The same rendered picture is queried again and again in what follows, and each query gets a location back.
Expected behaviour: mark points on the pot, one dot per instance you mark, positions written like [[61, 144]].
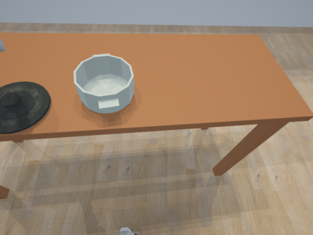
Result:
[[105, 83]]

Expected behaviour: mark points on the table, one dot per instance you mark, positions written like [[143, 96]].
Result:
[[181, 81]]

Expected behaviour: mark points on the lid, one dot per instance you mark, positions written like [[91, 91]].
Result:
[[34, 106]]

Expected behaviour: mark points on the robot left shin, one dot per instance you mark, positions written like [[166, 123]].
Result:
[[125, 229]]

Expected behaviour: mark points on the knob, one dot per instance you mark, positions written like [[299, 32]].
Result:
[[11, 100]]

